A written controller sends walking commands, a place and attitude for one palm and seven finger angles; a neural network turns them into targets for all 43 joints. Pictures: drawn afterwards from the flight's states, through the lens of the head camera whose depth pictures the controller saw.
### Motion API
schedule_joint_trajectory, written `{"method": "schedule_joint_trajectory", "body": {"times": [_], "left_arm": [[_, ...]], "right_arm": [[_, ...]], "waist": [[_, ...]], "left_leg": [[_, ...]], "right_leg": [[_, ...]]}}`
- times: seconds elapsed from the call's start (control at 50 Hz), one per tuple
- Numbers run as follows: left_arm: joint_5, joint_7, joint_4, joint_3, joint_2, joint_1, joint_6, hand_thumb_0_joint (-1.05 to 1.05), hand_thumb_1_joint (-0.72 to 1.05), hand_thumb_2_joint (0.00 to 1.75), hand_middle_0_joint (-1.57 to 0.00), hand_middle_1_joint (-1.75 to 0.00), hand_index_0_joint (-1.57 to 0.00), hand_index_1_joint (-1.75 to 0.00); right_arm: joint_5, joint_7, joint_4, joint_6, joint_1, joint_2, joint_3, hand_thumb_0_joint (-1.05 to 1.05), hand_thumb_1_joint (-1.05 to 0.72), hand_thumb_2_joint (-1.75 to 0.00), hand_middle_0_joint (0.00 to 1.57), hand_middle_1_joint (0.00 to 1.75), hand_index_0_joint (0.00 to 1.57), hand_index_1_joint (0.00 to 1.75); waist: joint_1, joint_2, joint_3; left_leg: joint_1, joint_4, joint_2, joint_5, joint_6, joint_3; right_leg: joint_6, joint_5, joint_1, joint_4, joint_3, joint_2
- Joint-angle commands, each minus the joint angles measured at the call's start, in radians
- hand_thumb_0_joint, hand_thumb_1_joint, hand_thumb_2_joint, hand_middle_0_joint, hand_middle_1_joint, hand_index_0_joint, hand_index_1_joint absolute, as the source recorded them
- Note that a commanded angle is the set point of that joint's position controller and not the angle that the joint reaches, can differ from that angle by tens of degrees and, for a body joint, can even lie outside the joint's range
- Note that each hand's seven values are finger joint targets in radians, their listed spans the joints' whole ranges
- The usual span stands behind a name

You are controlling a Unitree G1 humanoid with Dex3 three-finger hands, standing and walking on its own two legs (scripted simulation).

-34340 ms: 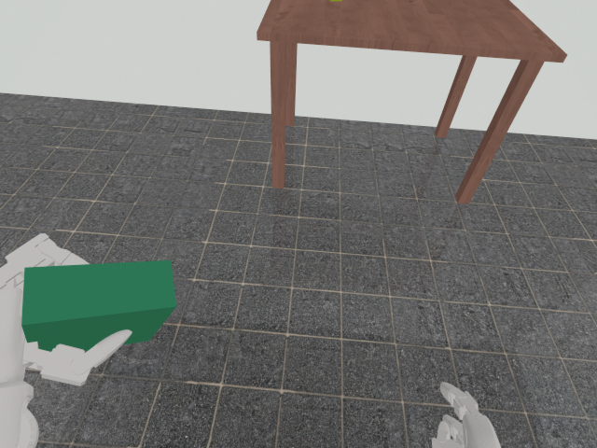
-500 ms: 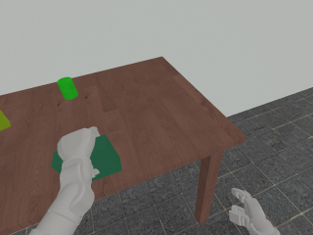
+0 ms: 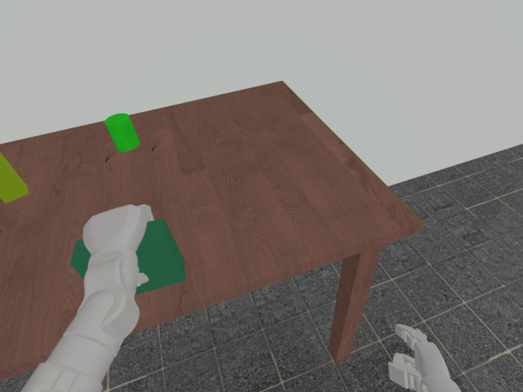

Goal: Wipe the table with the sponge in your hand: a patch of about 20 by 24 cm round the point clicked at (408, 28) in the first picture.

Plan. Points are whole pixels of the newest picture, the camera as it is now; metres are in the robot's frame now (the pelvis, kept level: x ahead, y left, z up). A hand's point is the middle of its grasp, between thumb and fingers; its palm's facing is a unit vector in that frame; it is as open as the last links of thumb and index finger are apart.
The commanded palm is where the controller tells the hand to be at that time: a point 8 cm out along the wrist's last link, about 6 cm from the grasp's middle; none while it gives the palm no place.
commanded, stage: wipe forward along the middle lane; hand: left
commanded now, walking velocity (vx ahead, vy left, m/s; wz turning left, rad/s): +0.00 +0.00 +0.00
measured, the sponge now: (138, 268) +0.30 +0.26 +0.03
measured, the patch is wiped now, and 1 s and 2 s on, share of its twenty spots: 1.00 1.00 1.00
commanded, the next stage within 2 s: slide back across to the first lane in 1.38 s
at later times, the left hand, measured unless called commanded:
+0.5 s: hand (130, 227) +0.35 +0.28 +0.07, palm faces -0.06 -0.04 -1.00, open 9.3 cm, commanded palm +0.34 +0.28 +0.11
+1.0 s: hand (130, 204) +0.41 +0.31 +0.07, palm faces -0.10 -0.02 -0.99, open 9.3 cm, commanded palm +0.40 +0.31 +0.11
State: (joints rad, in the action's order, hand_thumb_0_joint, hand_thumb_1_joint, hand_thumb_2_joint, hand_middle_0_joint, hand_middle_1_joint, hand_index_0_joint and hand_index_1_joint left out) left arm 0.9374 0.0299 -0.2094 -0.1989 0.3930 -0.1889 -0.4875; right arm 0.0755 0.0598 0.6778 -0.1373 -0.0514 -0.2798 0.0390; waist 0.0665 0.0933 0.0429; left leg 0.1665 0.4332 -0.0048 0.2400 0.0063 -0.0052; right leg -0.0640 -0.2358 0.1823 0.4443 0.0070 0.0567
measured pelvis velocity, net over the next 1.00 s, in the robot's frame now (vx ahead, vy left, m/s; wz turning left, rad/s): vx -0.01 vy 0.01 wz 0.02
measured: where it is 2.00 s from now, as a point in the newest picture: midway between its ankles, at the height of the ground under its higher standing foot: outside the picture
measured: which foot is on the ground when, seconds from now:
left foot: down 0.00-1.00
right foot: down 0.00-1.00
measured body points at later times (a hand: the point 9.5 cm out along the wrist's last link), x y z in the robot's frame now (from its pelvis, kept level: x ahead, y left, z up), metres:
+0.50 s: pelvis -0.01 +0.00 +0.00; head -0.01 -0.03 +0.45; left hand +0.35 +0.28 +0.13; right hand +0.15 -0.25 -0.12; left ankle +0.00 +0.12 -0.74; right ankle +0.00 -0.08 -0.74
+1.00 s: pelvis -0.01 +0.01 -0.01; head +0.03 +0.00 +0.44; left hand +0.41 +0.30 +0.13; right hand +0.09 -0.25 -0.14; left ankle +0.00 +0.12 -0.74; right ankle +0.00 -0.08 -0.74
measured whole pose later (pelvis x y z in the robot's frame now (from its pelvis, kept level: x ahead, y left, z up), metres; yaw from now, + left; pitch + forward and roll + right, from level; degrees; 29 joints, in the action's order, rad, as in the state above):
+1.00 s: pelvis -0.01 +0.01 -0.01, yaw +1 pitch +8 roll -1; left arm 1.00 0.11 -0.96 -0.08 0.50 -0.74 -0.19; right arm 0.08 0.06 0.74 -0.13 -0.23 -0.29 0.01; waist -0.03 0.06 0.08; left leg 0.41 0.53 -0.01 0.25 0.02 0.02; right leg -0.05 -0.22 0.39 0.48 0.03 0.05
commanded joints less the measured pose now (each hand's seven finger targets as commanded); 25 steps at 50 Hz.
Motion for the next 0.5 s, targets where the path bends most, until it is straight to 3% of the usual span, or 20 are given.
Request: {"method": "schedule_joint_trajectory", "body": {"times": [0.0, 0.04, 0.08, 0.14, 0.18, 0.24, 0.3, 0.32, 0.34, 0.38, 0.42, 0.44, 0.48], "left_arm": [[0.012, 0.031, 0.012, 0.116, 0.203, -0.314, 0.033, 0.0, 0.1, 1.3, -1.2, -1.6, -1.2, -1.6], [0.016, 0.03, -0.011, 0.148, 0.244, -0.372, 0.059, 0.0, 0.1, 1.3, -1.2, -1.6, -1.2, -1.6], [0.015, 0.035, -0.045, 0.12, 0.203, -0.382, 0.086, 0.0, 0.1, 1.3, -1.2, -1.6, -1.2, -1.6], [0.022, 0.042, -0.077, 0.168, 0.245, -0.364, 0.111, 0.0, 0.1, 1.3, -1.2, -1.6, -1.2, -1.6], [0.024, 0.046, -0.104, 0.09, 0.162, -0.406, 0.116, 0.0, 0.1, 1.3, -1.2, -1.6, -1.2, -1.6], [0.03, 0.057, -0.154, 0.143, 0.231, -0.455, 0.126, 0.0, 0.1, 1.3, -1.2, -1.6, -1.2, -1.6], [0.038, 0.064, -0.228, 0.116, 0.216, -0.515, 0.141, 0.0, 0.1, 1.3, -1.2, -1.6, -1.2, -1.6], [0.039, 0.065, -0.249, 0.115, 0.212, -0.507, 0.145, 0.0, 0.1, 1.3, -1.2, -1.6, -1.2, -1.6], [0.04, 0.067, -0.26, 0.15, 0.25, -0.516, 0.152, 0.0, 0.1, 1.3, -1.2, -1.6, -1.2, -1.6], [0.048, 0.071, -0.315, 0.09, 0.193, -0.562, 0.16, 0.0, 0.1, 1.3, -1.2, -1.6, -1.2, -1.6], [0.051, 0.077, -0.334, 0.114, 0.235, -0.612, 0.171, 0.0, 0.1, 1.3, -1.2, -1.6, -1.2, -1.6], [0.053, 0.081, -0.348, 0.17, 0.295, -0.603, 0.178, 0.0, 0.1, 1.3, -1.2, -1.6, -1.2, -1.6], [0.054, 0.084, -0.393, 0.118, 0.24, -0.626, 0.188, 0.0, 0.1, 1.3, -1.2, -1.6, -1.2, -1.6]], "right_arm": [[-0.003, 0.015, -0.155, 0.059, 0.164, -0.114, -0.042, 0.0, -0.9, -0.9, 0.2, 0.3, 0.2, 0.3], [-0.004, 0.02, -0.153, 0.06, 0.156, -0.12, -0.042, 0.0, -0.9, -0.9, 0.2, 0.3, 0.2, 0.3], [-0.003, 0.02, -0.149, 0.065, 0.127, -0.115, -0.049, 0.0, -0.9, -0.9, 0.2, 0.3, 0.2, 0.3], [-0.004, 0.015, -0.148, 0.06, 0.113, -0.125, -0.055, 0.0, -0.9, -0.9, 0.2, 0.3, 0.2, 0.3], [0.001, 0.014, -0.147, 0.061, 0.099, -0.119, -0.057, 0.0, -0.9, -0.9, 0.2, 0.3, 0.2, 0.3], [0.0, 0.016, -0.137, 0.06, 0.087, -0.129, -0.058, 0.0, -0.9, -0.9, 0.2, 0.3, 0.2, 0.3], [0.002, 0.02, -0.118, 0.061, 0.054, -0.132, -0.062, 0.0, -0.9, -0.9, 0.2, 0.3, 0.2, 0.3], [0.002, 0.021, -0.116, 0.06, 0.047, -0.13, -0.065, 0.0, -0.9, -0.9, 0.2, 0.3, 0.2, 0.3], [0.003, 0.022, -0.118, 0.06, 0.048, -0.134, -0.063, 0.0, -0.9, -0.9, 0.2, 0.3, 0.2, 0.3], [0.005, 0.021, -0.11, 0.058, 0.027, -0.13, -0.062, 0.0, -0.9, -0.9, 0.2, 0.3, 0.2, 0.3], [0.004, 0.021, -0.104, 0.058, 0.015, -0.135, -0.066, 0.0, -0.9, -0.9, 0.2, 0.3, 0.2, 0.3], [0.002, 0.023, -0.105, 0.055, 0.013, -0.139, -0.066, 0.0, -0.9, -0.9, 0.2, 0.3, 0.2, 0.3], [0.005, 0.022, -0.103, 0.053, -0.004, -0.132, -0.064, 0.0, -0.9, -0.9, 0.2, 0.3, 0.2, 0.3]], "waist": [[-0.013, -0.151, 0.128], [-0.013, -0.15, 0.147], [-0.021, -0.149, 0.161], [-0.009, -0.143, 0.186], [-0.03, -0.132, 0.161], [-0.026, -0.153, 0.164], [-0.048, -0.162, 0.146], [-0.042, -0.163, 0.162], [-0.036, -0.165, 0.166], [-0.058, -0.161, 0.146], [-0.057, -0.147, 0.179], [-0.041, -0.145, 0.201], [-0.063, -0.151, 0.176]], "left_leg": [[0.04, -0.038, -0.042, -0.114, 0.052, 0.005], [0.044, -0.042, -0.043, -0.104, 0.051, 0.011], [0.048, -0.028, -0.044, -0.117, 0.053, 0.006], [0.061, -0.027, -0.044, -0.135, 0.05, 0.016], [0.066, -0.019, -0.043, -0.122, 0.052, 0.008], [0.083, -0.023, -0.042, -0.099, 0.052, 0.012], [0.103, -0.013, -0.041, -0.074, 0.053, 0.009], [0.107, -0.011, -0.043, -0.075, 0.053, 0.008], [0.115, -0.016, -0.041, -0.068, 0.052, 0.015], [0.126, -0.008, -0.041, -0.053, 0.051, 0.012], [0.128, 0.0, -0.042, -0.047, 0.052, 0.013], [0.139, -0.005, -0.042, -0.056, 0.051, 0.019], [0.154, 0.003, -0.041, -0.048, 0.051, 0.014]], "right_leg": [[0.007, 0.127, -0.058, -0.097, -0.075, -0.024], [0.004, 0.113, -0.052, -0.1, -0.089, -0.02], [0.008, 0.142, -0.056, -0.089, -0.065, -0.024], [-0.001, 0.178, -0.064, -0.08, -0.076, -0.019], [0.005, 0.159, -0.03, -0.08, -0.054, -0.023], [0.004, 0.132, -0.019, -0.087, -0.065, -0.021], [0.01, 0.101, 0.01, -0.083, -0.05, -0.025], [0.01, 0.101, 0.004, -0.082, -0.049, -0.025], [0.007, 0.087, 0.01, -0.085, -0.058, -0.022], [0.01, 0.069, 0.04, -0.076, -0.038, -0.025], [0.011, 0.065, 0.033, -0.076, -0.046, -0.028], [0.005, 0.071, 0.014, -0.076, -0.058, -0.025], [0.011, 0.069, 0.033, -0.07, -0.042, -0.027]]}}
